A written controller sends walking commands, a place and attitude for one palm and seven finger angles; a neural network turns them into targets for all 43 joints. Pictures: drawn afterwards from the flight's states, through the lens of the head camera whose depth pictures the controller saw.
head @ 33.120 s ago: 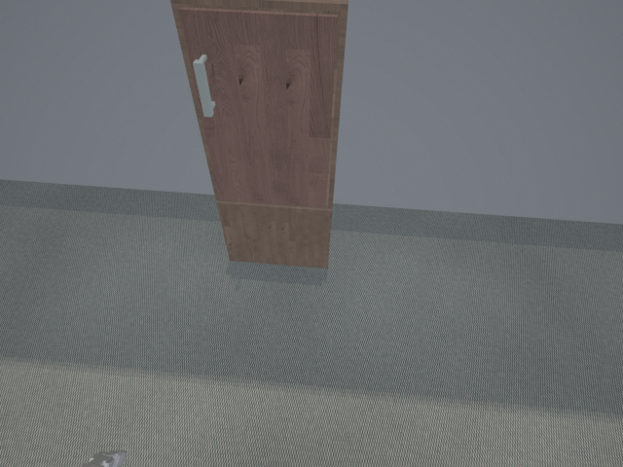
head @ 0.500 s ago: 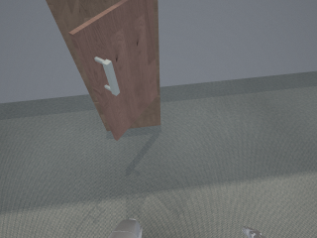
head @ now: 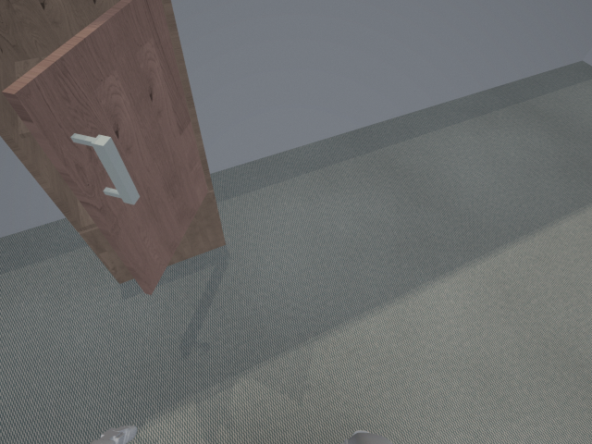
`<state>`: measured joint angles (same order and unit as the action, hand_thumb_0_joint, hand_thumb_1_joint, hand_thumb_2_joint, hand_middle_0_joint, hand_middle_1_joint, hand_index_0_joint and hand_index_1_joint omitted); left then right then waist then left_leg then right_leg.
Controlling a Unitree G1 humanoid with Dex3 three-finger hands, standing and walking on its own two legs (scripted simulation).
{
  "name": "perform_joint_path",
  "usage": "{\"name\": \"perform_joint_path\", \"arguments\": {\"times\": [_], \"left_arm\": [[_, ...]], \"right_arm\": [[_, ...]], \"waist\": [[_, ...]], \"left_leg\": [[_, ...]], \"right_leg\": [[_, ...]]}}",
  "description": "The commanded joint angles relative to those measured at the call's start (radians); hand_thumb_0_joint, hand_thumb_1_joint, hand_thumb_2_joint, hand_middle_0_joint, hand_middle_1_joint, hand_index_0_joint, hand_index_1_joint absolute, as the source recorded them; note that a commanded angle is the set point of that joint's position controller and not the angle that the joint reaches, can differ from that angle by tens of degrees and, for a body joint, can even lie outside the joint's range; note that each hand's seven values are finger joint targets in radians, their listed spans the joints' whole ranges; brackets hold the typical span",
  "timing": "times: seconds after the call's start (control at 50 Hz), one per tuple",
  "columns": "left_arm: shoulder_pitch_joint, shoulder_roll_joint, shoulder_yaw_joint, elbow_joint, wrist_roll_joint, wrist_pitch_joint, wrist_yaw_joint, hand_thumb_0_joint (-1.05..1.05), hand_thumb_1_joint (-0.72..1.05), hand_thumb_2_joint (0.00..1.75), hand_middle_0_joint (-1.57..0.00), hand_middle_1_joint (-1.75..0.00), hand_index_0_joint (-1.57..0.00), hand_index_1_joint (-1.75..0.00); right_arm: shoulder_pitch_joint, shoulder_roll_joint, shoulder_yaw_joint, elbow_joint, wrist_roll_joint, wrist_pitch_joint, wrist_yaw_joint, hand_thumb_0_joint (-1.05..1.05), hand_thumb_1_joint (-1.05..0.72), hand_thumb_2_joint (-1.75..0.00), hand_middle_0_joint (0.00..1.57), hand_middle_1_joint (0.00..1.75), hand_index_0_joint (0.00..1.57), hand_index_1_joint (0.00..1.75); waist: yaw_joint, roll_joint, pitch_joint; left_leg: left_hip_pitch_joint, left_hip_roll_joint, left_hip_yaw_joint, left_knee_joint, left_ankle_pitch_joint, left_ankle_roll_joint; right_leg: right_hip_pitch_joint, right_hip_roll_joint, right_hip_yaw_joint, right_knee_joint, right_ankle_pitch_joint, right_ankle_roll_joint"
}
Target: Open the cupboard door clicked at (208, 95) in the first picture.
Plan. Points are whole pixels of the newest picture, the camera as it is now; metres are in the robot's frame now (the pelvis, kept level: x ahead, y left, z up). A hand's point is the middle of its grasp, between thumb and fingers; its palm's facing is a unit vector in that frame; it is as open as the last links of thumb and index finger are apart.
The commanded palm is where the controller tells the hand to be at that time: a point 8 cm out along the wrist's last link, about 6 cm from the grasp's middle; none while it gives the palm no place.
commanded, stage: walk to a spot facing it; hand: left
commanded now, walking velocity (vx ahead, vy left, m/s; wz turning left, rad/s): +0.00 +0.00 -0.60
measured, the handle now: (107, 170) +0.50 +0.36 +0.02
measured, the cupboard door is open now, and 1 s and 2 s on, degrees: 49 49 49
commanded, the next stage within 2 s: none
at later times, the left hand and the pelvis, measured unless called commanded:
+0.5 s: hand (194, 414) +0.17 +0.17 -0.17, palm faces -0.30 -0.94 -0.16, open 7.3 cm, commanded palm none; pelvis +0.02 +0.01 +0.00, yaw -19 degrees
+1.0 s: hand (274, 368) +0.25 +0.05 -0.17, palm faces -0.55 -0.82 -0.17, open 7.3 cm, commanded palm none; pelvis +0.12 -0.08 +0.00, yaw -36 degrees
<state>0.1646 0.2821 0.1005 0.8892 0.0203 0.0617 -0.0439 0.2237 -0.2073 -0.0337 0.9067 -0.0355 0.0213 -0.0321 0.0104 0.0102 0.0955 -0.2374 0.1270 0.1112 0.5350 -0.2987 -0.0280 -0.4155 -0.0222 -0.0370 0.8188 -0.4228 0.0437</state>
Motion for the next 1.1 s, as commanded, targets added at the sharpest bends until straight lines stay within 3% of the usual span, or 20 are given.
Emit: {"name": "perform_joint_path", "arguments": {"times": [0.0,0.04,0.08,0.26,0.28,0.32,0.34,0.44,0.6,0.66,0.68,0.7,0.72,0.74,0.82,0.96,1.02,1.04,1.06,1.08], "left_arm": [[0.076,0.064,0.003,-0.048,-0.002,-0.032,0.005,0.00,0.90,0.90,-0.20,-0.30,-0.20,-0.30],[0.181,0.254,0.038,-0.018,0.007,-0.046,0.037,0.00,0.90,0.90,-0.20,-0.30,-0.20,-0.30],[0.147,0.248,0.038,-0.033,-0.001,-0.036,0.051,0.00,0.90,0.90,-0.20,-0.30,-0.20,-0.30],[-0.015,0.162,0.017,-0.061,0.004,-0.030,0.053,0.00,0.90,0.90,-0.20,-0.30,-0.20,-0.30],[-0.041,0.145,0.013,-0.073,-0.002,-0.025,0.050,0.00,0.90,0.90,-0.20,-0.30,-0.20,-0.30],[-0.029,0.036,-0.010,-0.112,-0.016,-0.015,0.034,0.00,0.90,0.90,-0.20,-0.30,-0.20,-0.30],[-0.073,0.070,-0.002,-0.116,-0.004,-0.016,0.028,0.00,0.90,0.90,-0.20,-0.30,-0.20,-0.30],[-0.069,0.023,0.003,-0.087,0.008,-0.024,-0.020,0.00,0.90,0.90,-0.20,-0.30,-0.20,-0.30],[-0.157,-0.010,-0.016,-0.104,0.006,-0.050,-0.032,0.00,0.90,0.90,-0.20,-0.30,-0.20,-0.30],[-0.009,0.025,-0.004,-0.050,0.008,-0.057,-0.020,0.00,0.90,0.90,-0.20,-0.30,-0.20,-0.30],[0.135,0.097,0.017,-0.004,0.013,-0.066,-0.008,0.00,0.90,0.90,-0.20,-0.30,-0.20,-0.30],[0.277,0.232,0.049,0.037,0.014,-0.078,0.011,0.00,0.90,0.90,-0.20,-0.30,-0.20,-0.30],[0.306,0.252,0.052,0.043,-0.008,-0.077,0.029,0.00,0.90,0.90,-0.20,-0.30,-0.20,-0.30],[0.232,0.218,0.047,0.028,-0.010,-0.081,0.034,0.00,0.90,0.90,-0.20,-0.30,-0.20,-0.30],[0.079,0.101,0.012,-0.006,0.000,-0.105,0.041,0.00,0.90,0.90,-0.20,-0.30,-0.20,-0.30],[0.118,0.123,0.015,0.043,0.004,-0.119,0.030,0.00,0.90,0.90,-0.20,-0.30,-0.20,-0.30],[0.085,0.096,0.014,0.041,-0.005,-0.112,0.029,0.00,0.90,0.90,-0.20,-0.30,-0.20,-0.30],[0.081,0.053,0.005,0.036,-0.006,-0.111,0.025,0.00,0.90,0.90,-0.20,-0.30,-0.20,-0.30],[0.130,-0.013,-0.010,0.028,-0.013,-0.108,0.018,0.00,0.90,0.90,-0.20,-0.30,-0.20,-0.30],[0.081,0.004,-0.014,0.001,-0.007,-0.113,0.019,0.00,0.90,0.90,-0.20,-0.30,-0.20,-0.30]], "right_arm": [[0.014,-0.220,-0.063,-0.068,0.009,-0.018,0.000,0.00,-0.90,-0.90,0.20,0.30,0.20,0.30],[-0.058,-0.104,-0.037,-0.135,0.026,-0.014,0.008,0.00,-0.90,-0.90,0.20,0.30,0.20,0.30],[-0.059,-0.115,-0.036,-0.141,0.033,-0.006,0.010,0.00,-0.90,-0.90,0.20,0.30,0.20,0.30],[0.049,-0.088,-0.038,-0.057,0.031,-0.009,0.004,0.00,-0.90,-0.90,0.20,0.30,0.20,0.30],[0.104,-0.110,-0.041,-0.041,0.030,-0.016,-0.001,0.00,-0.90,-0.90,0.20,0.30,0.20,0.30],[0.163,-0.283,-0.070,-0.048,0.001,-0.034,-0.012,0.00,-0.90,-0.90,0.20,0.30,0.20,0.30],[0.160,-0.293,-0.067,-0.049,-0.004,-0.033,-0.016,0.00,-0.90,-0.90,0.20,0.30,0.20,0.30],[0.052,-0.193,-0.041,-0.067,-0.006,-0.054,-0.007,0.00,-0.90,-0.90,0.20,0.30,0.20,0.30],[0.176,-0.203,-0.056,-0.011,-0.009,-0.062,0.013,0.00,-0.90,-0.90,0.20,0.30,0.20,0.30],[0.128,-0.196,-0.055,-0.015,-0.004,-0.058,0.023,0.00,-0.90,-0.90,0.20,0.30,0.20,0.30],[0.078,-0.163,-0.047,-0.036,0.008,-0.059,0.029,0.00,-0.90,-0.90,0.20,0.30,0.20,0.30],[-0.025,-0.080,-0.023,-0.099,0.026,-0.060,0.039,0.00,-0.90,-0.90,0.20,0.30,0.20,0.30],[-0.108,-0.137,-0.030,-0.131,0.019,-0.057,0.036,0.00,-0.90,-0.90,0.20,0.30,0.20,0.30],[-0.099,-0.139,-0.038,-0.129,0.020,-0.060,0.042,0.00,-0.90,-0.90,0.20,0.30,0.20,0.30],[-0.048,-0.109,-0.044,-0.061,0.007,-0.045,0.046,0.00,-0.90,-0.90,0.20,0.30,0.20,0.30],[-0.093,-0.069,-0.039,-0.081,0.016,-0.070,0.054,0.00,-0.90,-0.90,0.20,0.30,0.20,0.30],[0.025,-0.111,-0.045,-0.034,0.012,-0.089,0.036,0.00,-0.90,-0.90,0.20,0.30,0.20,0.30],[0.152,-0.176,-0.061,0.007,0.006,-0.097,0.022,0.00,-0.90,-0.90,0.20,0.30,0.20,0.30],[0.295,-0.297,-0.091,0.032,-0.015,-0.100,0.014,0.00,-0.90,-0.90,0.20,0.30,0.20,0.30],[0.341,-0.293,-0.080,0.033,-0.015,-0.085,0.008,0.00,-0.90,-0.90,0.20,0.30,0.20,0.30]], "waist": [[0.022,0.119,-0.135],[0.088,-0.375,-0.151],[0.071,-0.265,-0.107],[-0.042,-0.129,-0.127],[-0.072,-0.102,-0.134],[-0.083,0.362,-0.130],[-0.092,0.243,-0.109],[-0.022,0.192,-0.046],[-0.079,0.150,-0.085],[0.003,0.065,-0.120],[0.082,-0.093,-0.163],[0.162,-0.444,-0.160],[0.171,-0.319,-0.104],[0.120,-0.245,-0.056],[0.006,-0.184,-0.047],[0.010,-0.144,-0.074],[-0.057,-0.070,-0.085],[-0.112,0.064,-0.143],[-0.152,0.369,-0.244],[-0.166,0.307,-0.231]], "left_leg": [[-0.028,0.147,-0.041,0.029,0.302,0.062],[-0.359,-0.070,0.043,0.456,-0.377,-0.038],[-0.398,-0.026,-0.090,0.588,-0.319,-0.024],[-0.002,-0.115,-0.045,0.082,-0.009,-0.038],[0.111,-0.097,-0.051,-0.035,0.052,-0.030],[0.175,0.329,-0.543,-0.325,-0.101,0.126],[0.096,0.385,-0.582,-0.345,-0.140,0.192],[0.044,0.194,-0.212,-0.336,-0.156,0.115],[0.140,0.244,-0.053,-0.295,-0.074,0.120],[-0.011,0.197,0.048,-0.092,-0.082,0.067],[-0.200,0.118,0.141,0.127,-0.106,0.023],[-0.526,-0.044,0.179,0.468,-0.389,-0.030],[-0.615,-0.025,-0.027,0.620,-0.354,-0.018],[-0.641,0.019,-0.091,0.649,-0.229,-0.017],[-0.392,0.018,-0.072,0.499,-0.040,-0.047],[-0.214,-0.058,-0.037,0.140,0.047,-0.037],[0.087,-0.082,-0.018,-0.048,0.115,-0.022],[0.282,0.006,-0.136,-0.097,0.021,0.013],[0.453,0.298,-0.507,-0.199,-0.132,0.107],[0.409,0.394,-0.665,-0.313,-0.244,0.180]], "right_leg": [[0.258,0.023,-0.041,-0.325,0.218,-0.047],[0.419,-0.361,0.502,-0.491,0.691,-0.231],[0.327,-0.349,0.466,-0.493,0.445,-0.309],[0.078,-0.143,0.366,-0.383,0.393,-0.179],[-0.005,-0.105,0.337,-0.352,0.302,-0.138],[-0.226,0.106,0.082,0.058,-0.190,-0.022],[-0.210,0.041,0.124,0.220,-0.186,-0.025],[-0.215,-0.030,0.024,0.283,0.046,-0.010],[-0.072,-0.026,-0.080,-0.114,0.020,-0.030],[0.250,0.022,-0.106,-0.320,0.102,-0.063],[0.487,-0.064,0.032,-0.413,-0.015,-0.112],[0.639,-0.341,0.529,-0.575,-0.133,-0.241],[0.557,-0.403,0.656,-0.638,-0.110,-0.307],[0.513,-0.373,0.570,-0.645,-0.157,-0.315],[0.257,-0.226,0.294,-0.615,0.145,-0.237],[0.268,-0.193,0.273,-0.557,0.226,-0.226],[0.123,-0.124,0.223,-0.431,0.215,-0.176],[0.005,-0.058,0.178,-0.226,0.214,-0.141],[-0.193,0.073,0.018,0.127,-0.092,-0.082],[-0.270,0.065,0.073,0.345,-0.162,-0.083]]}}
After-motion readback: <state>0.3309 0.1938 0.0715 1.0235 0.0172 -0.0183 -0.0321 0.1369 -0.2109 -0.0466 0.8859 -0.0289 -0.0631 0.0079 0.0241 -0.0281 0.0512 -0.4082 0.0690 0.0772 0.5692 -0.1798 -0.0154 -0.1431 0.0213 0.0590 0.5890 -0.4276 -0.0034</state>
